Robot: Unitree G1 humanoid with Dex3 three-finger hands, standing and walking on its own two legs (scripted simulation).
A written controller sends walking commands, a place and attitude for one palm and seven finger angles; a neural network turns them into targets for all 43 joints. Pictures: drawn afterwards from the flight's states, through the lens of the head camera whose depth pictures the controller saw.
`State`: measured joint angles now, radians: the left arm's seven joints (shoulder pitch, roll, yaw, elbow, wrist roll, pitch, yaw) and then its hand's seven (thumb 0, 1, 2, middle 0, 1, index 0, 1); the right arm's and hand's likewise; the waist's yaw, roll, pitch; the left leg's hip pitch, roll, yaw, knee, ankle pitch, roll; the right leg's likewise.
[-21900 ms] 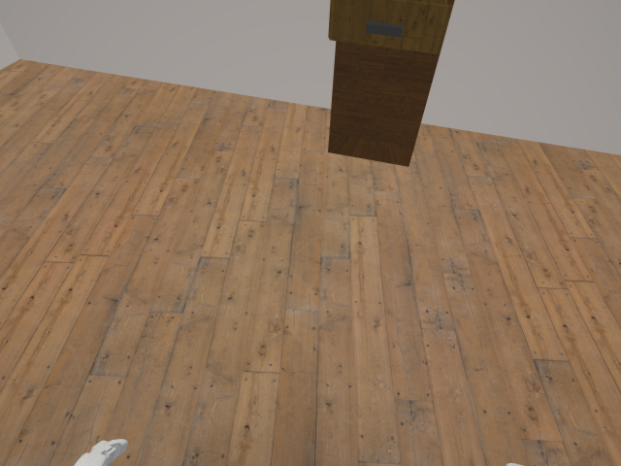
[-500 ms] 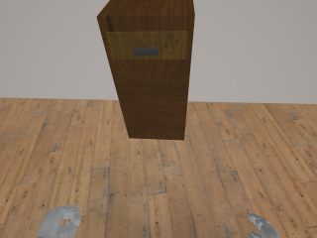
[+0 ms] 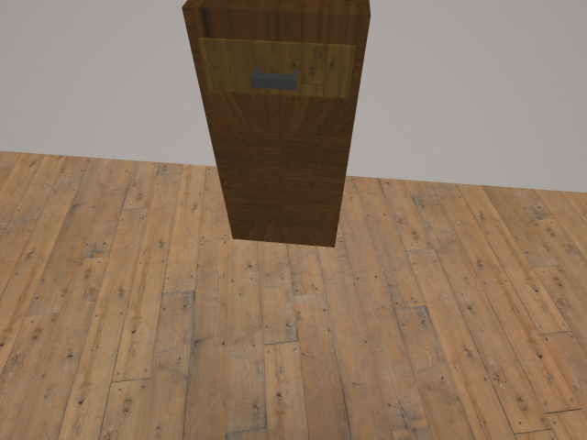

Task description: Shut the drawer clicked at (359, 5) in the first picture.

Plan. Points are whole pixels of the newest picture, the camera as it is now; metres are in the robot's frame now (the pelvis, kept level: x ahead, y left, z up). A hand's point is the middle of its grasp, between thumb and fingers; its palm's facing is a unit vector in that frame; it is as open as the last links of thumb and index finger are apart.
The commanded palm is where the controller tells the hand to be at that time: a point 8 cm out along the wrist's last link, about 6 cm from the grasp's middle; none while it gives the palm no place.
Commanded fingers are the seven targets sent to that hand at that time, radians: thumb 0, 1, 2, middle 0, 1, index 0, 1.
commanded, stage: let the arm hang, fingers relaxed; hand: left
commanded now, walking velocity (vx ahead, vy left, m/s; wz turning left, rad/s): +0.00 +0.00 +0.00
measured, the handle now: (275, 76) +0.93 +0.11 +0.01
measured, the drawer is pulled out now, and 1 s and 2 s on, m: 0.00 0.00 0.00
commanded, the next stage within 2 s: look to check the result in 0.42 s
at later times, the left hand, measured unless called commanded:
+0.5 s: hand out of the picture +0.10 +0.21 -0.15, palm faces -0.02 -0.95 -0.30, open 7.4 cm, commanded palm none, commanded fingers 0.00 0.90 0.90 -0.20 -0.30 -0.20 -0.30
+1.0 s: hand out of the picture +0.11 +0.22 -0.15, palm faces -0.02 -0.94 -0.34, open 7.4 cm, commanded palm none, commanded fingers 0.00 0.90 0.90 -0.20 -0.30 -0.20 -0.30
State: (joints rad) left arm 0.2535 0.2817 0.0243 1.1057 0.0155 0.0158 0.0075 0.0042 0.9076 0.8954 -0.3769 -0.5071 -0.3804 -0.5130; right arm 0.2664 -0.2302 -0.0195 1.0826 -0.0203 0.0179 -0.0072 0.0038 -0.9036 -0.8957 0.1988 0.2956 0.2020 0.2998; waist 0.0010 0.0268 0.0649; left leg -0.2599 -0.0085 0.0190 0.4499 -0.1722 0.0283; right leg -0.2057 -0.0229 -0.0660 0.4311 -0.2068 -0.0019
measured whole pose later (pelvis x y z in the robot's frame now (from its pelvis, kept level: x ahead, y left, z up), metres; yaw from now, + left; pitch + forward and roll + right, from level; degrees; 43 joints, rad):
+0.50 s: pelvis +0.02 -0.02 +0.01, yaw +0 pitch -2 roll +0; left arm 0.11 0.27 0.02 1.12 0.02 -0.01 0.00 0.00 0.91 0.90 -0.20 -0.30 -0.20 -0.30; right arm 0.12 -0.29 -0.02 1.11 -0.02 -0.01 -0.01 0.00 -0.90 -0.90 0.20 0.30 0.20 0.30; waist -0.01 0.02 0.06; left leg -0.17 0.00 0.02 0.36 -0.16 0.00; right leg -0.13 -0.01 -0.06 0.36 -0.20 -0.01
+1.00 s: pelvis +0.03 -0.03 +0.01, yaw -1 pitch -2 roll +0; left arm 0.10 0.31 0.02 1.13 0.01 -0.01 0.00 0.00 0.91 0.90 -0.20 -0.30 -0.20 -0.30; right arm 0.11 -0.32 -0.01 1.12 -0.02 0.00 -0.01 0.00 -0.90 -0.90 0.20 0.30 0.20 0.30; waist -0.01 0.03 0.07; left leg -0.13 0.02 0.02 0.32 -0.16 -0.01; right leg -0.09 0.01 -0.06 0.31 -0.20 -0.03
